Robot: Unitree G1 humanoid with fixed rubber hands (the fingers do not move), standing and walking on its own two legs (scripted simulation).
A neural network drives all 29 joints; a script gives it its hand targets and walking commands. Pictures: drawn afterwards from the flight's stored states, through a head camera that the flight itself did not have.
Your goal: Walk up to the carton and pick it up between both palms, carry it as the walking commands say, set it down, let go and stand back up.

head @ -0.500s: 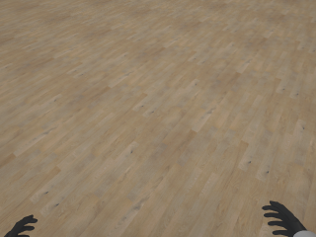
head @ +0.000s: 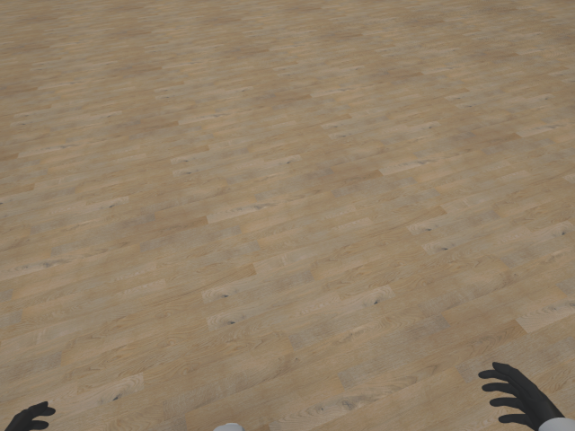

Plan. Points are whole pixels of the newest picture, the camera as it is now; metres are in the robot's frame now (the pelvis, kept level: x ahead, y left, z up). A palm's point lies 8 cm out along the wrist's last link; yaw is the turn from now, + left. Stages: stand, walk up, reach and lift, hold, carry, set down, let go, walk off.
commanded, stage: walk up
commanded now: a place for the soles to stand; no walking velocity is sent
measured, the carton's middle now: out of the picture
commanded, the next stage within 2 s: none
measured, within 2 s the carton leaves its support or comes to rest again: neither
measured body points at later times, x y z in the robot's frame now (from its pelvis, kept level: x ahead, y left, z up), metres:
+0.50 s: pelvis +0.10 +0.11 -0.01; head +0.11 +0.10 +0.44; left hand +0.00 +0.47 -0.03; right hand +0.42 -0.08 -0.05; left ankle +0.06 +0.26 -0.67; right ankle +0.18 +0.00 -0.73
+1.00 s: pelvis +0.22 +0.30 -0.02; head +0.22 +0.30 +0.43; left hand +0.06 +0.62 -0.07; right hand +0.56 +0.17 -0.08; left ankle +0.12 +0.36 -0.73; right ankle +0.38 +0.31 -0.74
